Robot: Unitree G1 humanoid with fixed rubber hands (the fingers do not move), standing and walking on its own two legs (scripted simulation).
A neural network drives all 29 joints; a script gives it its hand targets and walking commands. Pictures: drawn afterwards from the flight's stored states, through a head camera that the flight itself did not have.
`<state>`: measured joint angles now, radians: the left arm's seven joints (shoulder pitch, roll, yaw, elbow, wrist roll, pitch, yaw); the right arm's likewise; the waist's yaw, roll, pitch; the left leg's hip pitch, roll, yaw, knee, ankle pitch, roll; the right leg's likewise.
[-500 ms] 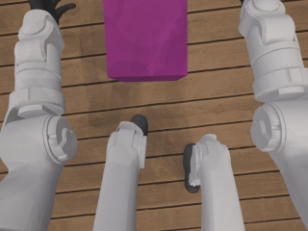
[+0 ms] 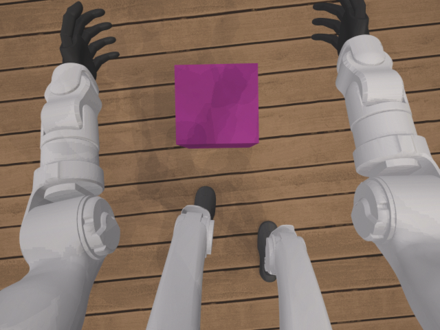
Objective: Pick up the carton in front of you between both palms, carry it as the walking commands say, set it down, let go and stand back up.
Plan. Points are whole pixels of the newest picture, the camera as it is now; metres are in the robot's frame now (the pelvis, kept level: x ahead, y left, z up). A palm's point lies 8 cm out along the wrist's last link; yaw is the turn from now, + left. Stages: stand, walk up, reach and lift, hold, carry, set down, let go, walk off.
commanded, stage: let go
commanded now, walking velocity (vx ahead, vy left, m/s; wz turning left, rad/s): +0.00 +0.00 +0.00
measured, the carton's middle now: (217, 112) +0.50 +0.11 -0.49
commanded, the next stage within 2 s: stand in 1.40 s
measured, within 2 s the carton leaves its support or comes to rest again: neither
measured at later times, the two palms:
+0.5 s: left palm (20, 161) +0.33 +0.30 +0.01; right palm (414, 142) +0.41 -0.13 +0.01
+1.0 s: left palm (14, 294) +0.23 +0.23 +0.09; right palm out of the picture +0.28 -0.24 +0.09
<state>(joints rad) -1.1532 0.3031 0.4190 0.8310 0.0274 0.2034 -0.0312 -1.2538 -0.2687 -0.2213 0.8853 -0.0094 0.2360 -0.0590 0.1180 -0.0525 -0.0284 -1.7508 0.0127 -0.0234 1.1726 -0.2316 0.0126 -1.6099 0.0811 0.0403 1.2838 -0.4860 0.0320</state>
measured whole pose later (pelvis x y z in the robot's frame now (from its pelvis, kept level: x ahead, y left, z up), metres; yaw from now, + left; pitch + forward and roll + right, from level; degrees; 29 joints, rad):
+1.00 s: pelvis +0.09 -0.01 +0.16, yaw +4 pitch +0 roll +1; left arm 0.25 0.23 0.04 0.39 0.00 0.07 -0.07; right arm 0.19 -0.20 -0.05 0.47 -0.01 0.04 0.05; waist 0.01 -0.04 0.09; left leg -0.27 -0.02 -0.01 0.40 -0.15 -0.01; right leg -0.12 0.01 0.07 0.46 -0.35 -0.02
